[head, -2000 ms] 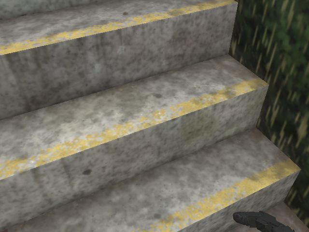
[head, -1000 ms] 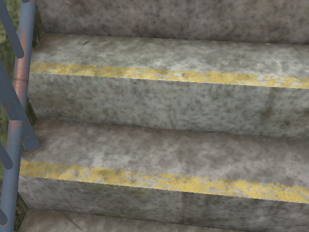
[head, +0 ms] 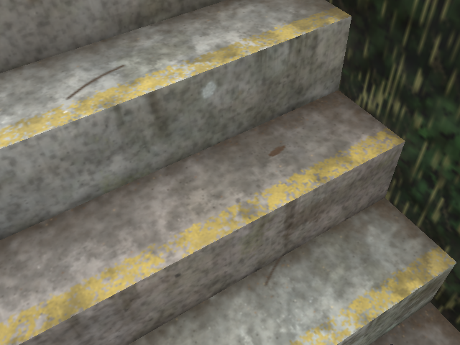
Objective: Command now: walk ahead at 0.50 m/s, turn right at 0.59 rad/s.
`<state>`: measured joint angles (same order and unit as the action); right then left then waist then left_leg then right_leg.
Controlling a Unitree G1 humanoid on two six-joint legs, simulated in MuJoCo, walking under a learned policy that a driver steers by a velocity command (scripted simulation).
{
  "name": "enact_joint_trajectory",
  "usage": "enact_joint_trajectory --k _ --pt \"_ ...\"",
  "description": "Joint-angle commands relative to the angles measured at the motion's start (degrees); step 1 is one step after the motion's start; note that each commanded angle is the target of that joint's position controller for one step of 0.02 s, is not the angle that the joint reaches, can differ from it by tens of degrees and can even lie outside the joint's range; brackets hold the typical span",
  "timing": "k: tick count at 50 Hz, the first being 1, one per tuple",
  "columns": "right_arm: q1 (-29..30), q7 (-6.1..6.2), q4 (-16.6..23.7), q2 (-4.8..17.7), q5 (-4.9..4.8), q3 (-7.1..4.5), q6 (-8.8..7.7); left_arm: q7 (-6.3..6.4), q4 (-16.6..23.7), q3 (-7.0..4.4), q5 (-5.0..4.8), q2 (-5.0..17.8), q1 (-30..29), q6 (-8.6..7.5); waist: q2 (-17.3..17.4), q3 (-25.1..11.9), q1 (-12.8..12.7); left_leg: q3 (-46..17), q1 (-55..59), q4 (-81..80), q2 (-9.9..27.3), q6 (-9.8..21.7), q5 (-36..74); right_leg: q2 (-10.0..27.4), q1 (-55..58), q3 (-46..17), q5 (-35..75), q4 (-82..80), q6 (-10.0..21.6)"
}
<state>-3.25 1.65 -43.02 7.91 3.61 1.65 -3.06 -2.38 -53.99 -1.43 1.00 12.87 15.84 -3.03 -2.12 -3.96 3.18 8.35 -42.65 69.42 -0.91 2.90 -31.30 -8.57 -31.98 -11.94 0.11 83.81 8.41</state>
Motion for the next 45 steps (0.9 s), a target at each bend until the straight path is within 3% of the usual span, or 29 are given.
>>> enact_joint_trajectory --k 1,3,5,7,9,10,12,14,15,17,18,19,20,21,22,24,25,26,28,30,31,33,36,37,38,39,41,43,45 --pt "-5.13 0.77 -6.5 -5.78 -2.17 0.04 2.43 -3.69 17.04 1.78 -0.72 -3.83 -11.76 -1.29 2.62 4.73 -5.95 -34.51 13.12 -38.31 15.1 8.41 -4.01 3.87 -27.96 -2.74 -6.91 35.51 -0.4" --pt "-3.61 0.24 -8.21 -7.88 -0.63 0.25 0.96 -3.0 15.72 2.24 -2.83 -3.53 -3.21 0.62 -0.47 8.22 -10.36 -21.86 6.23 -40.87 13.47 4.84 1.26 6.28 -24.75 -1.24 -7.09 33.14 -1.38" --pt "-5.68 -0.52 -9.44 -3.98 -0.35 -0.58 0.07 -2.44 17.76 3.84 -3.37 -6.01 -6.35 0.09 -0.8 10.1 -9.84 -14.37 6.64 -44.45 13.76 5.46 10.42 8.03 -30.27 0.45 -3.34 31.43 -2.08" --pt "-8.0 -0.45 -8.32 1.21 -0.25 -1.32 0.0 -0.63 20.95 4.28 -3.04 -4.89 -12.06 0.21 0.11 9.62 -7.67 -6.48 10.95 -46.92 13.11 5.81 20.85 9.92 -33.15 2.87 0.68 21.3 -4.48" --pt "-10.85 1.3 -5.98 5.98 -0.93 -2.47 0.14 1.36 23.67 3.75 -2.12 -1.88 -15.55 0.82 3.27 7.2 -5.84 -2.83 14.58 -48.93 13.16 6.67 29.25 11.77 -29.66 7.83 1.56 9.35 -8.17" --pt "-11.92 2.24 -4.48 9.22 -0.95 -3.41 0.52 1.67 24.46 3.56 -2.18 -1.28 -16.23 1.36 6.25 5.38 -5.55 -2.96 18.25 -49.28 14.27 6.37 32.19 14.35 -28.25 9.32 0.66 5.38 -9.63" --pt "-13.36 3.65 -2.26 12.54 -2.78 -4.69 1.44 1.12 25.11 4.12 -2.54 -1.72 -20.24 2.87 6.17 0.94 -2.69 2.31 19.58 -49.95 12.7 4.87 29.15 15.16 -12.58 16.68 -5.24 -14.72 -10.07" --pt "-12.77 3.7 0.93 14.38 -2.56 -5.69 1.38 1.13 24.6 2.53 -2.79 0.64 -20.38 4.01 5.95 -2.35 -0.95 1.64 25.34 -45.91 16.14 4.35 33.6 14.3 -4.48 17.41 1.44 -23.81 -10.1" --pt "-12.66 3.61 2.07 16.08 -3.35 -6.0 1.68 1.71 23.83 1.73 -2.75 1.1 -18.18 4.38 8.71 -3.33 -1.47 0.62 29.43 -44.87 17.69 4.49 38.82 12.66 -2.21 17.86 -0.36 -28.15 -9.67" --pt "-12.68 3.09 2.39 14.05 -3.78 -5.69 3.1 1.6 21.65 0.03 -2.81 3.57 -10.03 4.12 9.68 -5.62 -4.08 -0.98 37.44 -35.55 16.48 2.63 51.55 11.16 6.77 16.44 1.73 -48.73 -6.21" --pt "-14.57 1.98 1.58 11.15 -4.25 -4.81 3.47 1.24 19.0 -1.18 -2.74 5.25 -6.11 3.43 8.57 -5.85 -4.88 -0.23 39.36 -27.81 12.32 0.6 48.6 9.16 13.46 17.99 7.03 -62.77 -5.27" --pt "-16.04 1.33 0.23 8.22 -3.37 -3.86 2.25 0.92 17.07 -1.87 -1.65 7.21 -2.79 3.01 8.95 -6.09 -5.75 -0.81 29.98 -18.48 8.96 -0.98 34.19 12.89 24.56 13.7 17.55 -64.88 -4.79" --pt "-19.23 -0.16 0.37 3.12 -1.62 -2.42 0.44 1.22 16.39 -2.24 2.2 11.94 -0.95 3.57 -10.17 -11.24 -3.49 -1.51 7.29 6.07 3.44 -6.19 -7.71 26.94 42.65 1.14 78.2 -47.47 0.59" --pt "-30.78 -0.48 -6.22 1.1 -5.55 -2.09 -0.3 1.15 16.92 1.01 6.35 3.77 0.23 3.2 -8.18 -28.53 -3.93 -20.46 7.62 22.94 2.54 -8.33 -9.55 36.94 44.6 -8.57 82.92 -49.56 9.33" --pt "-33.36 -0.43 -7.89 2.84 -7.55 -2.82 0.34 -0.18 17.04 1.07 6.26 1.79 -3.52 3.2 -2.97 -29.5 -3.21 -21.05 10.45 26.11 4.12 -9.31 -6.27 37.08 35.17 -8.88 46.22 -55.82 13.09" --pt "-21.66 1.68 -4.52 0.51 -6.28 -2.93 4.37 0.3 17.03 2.17 2.5 -2.13 -16.84 4.14 -2.15 -11.14 -0.28 -16.74 8.15 27.83 6.21 -10.85 -0.58 30.31 15.63 -5.27 0.12 -63.39 6.32" --pt "-19.32 2.51 -2.46 2.62 -3.89 -3.43 5.66 1.76 16.68 2.31 2.2 -1.71 -19.48 4.52 -3.0 -5.88 0.36 -14.63 10.13 27.47 5.88 -11.1 1.6 28.36 8.22 -2.6 -9.84 -65.56 3.38" --pt "-18.68 3.02 -1.76 4.07 -2.78 -4.07 6.36 2.83 16.34 2.24 3.02 -0.01 -20.23 4.9 -2.88 -4.37 0.56 -12.7 11.03 30.56 4.55 -11.04 4.43 27.55 5.37 -0.89 -13.69 -66.39 1.89" --pt "-19.62 3.2 -1.72 3.47 -2.63 -4.07 6.16 4.25 16.08 2.57 3.54 0.47 -19.89 4.67 -1.61 -4.93 0.82 -10.88 13.51 27.62 3.77 -10.11 11.58 25.7 5.1 6.03 -13.67 -65.1 0.59" --pt "-21.59 3.2 -1.8 2.27 -1.99 -3.15 5.64 4.11 16.76 1.75 2.19 1.4 -22.4 4.52 -5.13 -3.66 2.81 -8.3 22.26 4.99 3.82 -7.92 12.78 21.99 2.43 15.06 -13.44 -65.33 -1.98" --pt "-19.42 3.12 -1.17 2.41 -1.31 -2.57 5.76 4.34 16.08 0.7 1.48 3.25 -19.25 4.71 -7.78 -3.35 0.85 -6.97 23.78 -6.31 3.25 -6.3 8.57 21.77 5.34 16.48 -14.28 -66.14 -1.72" --pt "-17.14 2.94 -1.38 3.27 -0.64 -2.52 6.51 5.4 14.92 -0.25 -0.6 2.6 -13.49 5.76 -10.47 -1.16 -2.85 -6.21 23.11 -19.73 2.0 -3.48 1.09 24.36 11.79 10.45 -18.23 -66.78 -0.3" --pt "-18.19 1.05 -1.72 3.56 -0.39 -2.4 6.98 6.37 15.58 -1.04 -3.17 1.81 -10.9 5.52 -3.42 1.83 -3.76 -9.69 21.43 -36.32 1.98 1.52 8.88 23.81 11.8 10.15 -24.08 -56.92 -2.94" --pt "-17.58 0.73 -0.46 6.05 0.46 -2.88 6.59 6.07 15.27 -1.57 -3.72 1.51 -10.14 5.21 8.38 3.19 -3.52 -21.88 24.66 -43.5 7.57 4.86 20.55 20.08 2.42 14.53 -26.78 -43.39 -7.43" --pt "-18.85 0.78 2.55 11.46 0.49 -4.6 5.91 5.84 15.91 -1.62 -2.99 0.81 -11.19 4.61 21.68 4.42 -0.49 -34.64 24.18 -49.95 14.39 11.34 29.71 13.45 -3.64 18.05 -26.1 -29.55 -12.81" --pt "-14.51 0.67 5.56 15.63 2.99 -6.06 4.46 6.57 16.25 -1.94 -2.48 1.23 -16.79 4.51 19.49 6.16 2.53 -45.57 17.58 -53.37 18.45 16.51 21.32 10.72 -8.35 11.65 -27.54 -12.88 -14.84" --pt "-7.79 1.84 7.65 13.53 -0.07 -5.3 3.91 6.18 15.81 -1.7 -1.72 0.35 -15.17 4.18 11.96 8.78 -0.78 -38.15 17.21 -52.22 14.43 14.89 12.07 10.54 -12.04 7.71 -22.86 1.98 -16.5" --pt "-8.36 1.96 7.77 9.91 -2.76 -4.73 4.85 5.84 17.15 -1.38 -0.68 2.11 -16.26 2.59 3.01 10.39 -0.88 -33.0 26.33 -47.2 10.3 11.94 18.99 9.64 -18.33 11.77 -19.24 -7.47 -17.16" --pt "-13.33 2.67 8.63 7.47 -2.42 -4.49 6.65 5.23 20.04 0.55 -0.67 -1.27 -20.72 1.8 6.44 6.84 2.3 -29.85 33.14 -44.82 7.68 9.46 27.88 7.93 -14.73 15.03 -22.27 -23.62 -17.07"
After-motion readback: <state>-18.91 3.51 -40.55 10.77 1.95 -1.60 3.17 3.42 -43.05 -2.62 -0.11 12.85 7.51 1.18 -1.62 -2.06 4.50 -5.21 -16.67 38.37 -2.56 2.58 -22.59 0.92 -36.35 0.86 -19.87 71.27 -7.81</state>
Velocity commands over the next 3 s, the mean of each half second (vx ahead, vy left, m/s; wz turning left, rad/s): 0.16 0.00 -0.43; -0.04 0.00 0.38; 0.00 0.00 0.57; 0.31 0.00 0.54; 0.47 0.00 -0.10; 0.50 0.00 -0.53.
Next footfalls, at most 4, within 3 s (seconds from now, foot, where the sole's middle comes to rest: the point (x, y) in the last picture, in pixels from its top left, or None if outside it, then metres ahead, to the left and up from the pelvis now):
0.38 right None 0.27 -0.21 -0.67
0.72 left None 0.12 0.06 -0.67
1.06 right None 0.20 -0.13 -0.67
1.44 left None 0.07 0.11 -0.67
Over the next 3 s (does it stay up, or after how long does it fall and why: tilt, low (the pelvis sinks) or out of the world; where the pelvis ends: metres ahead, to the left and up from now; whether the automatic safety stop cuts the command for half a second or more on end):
stays up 0.54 0.12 0.50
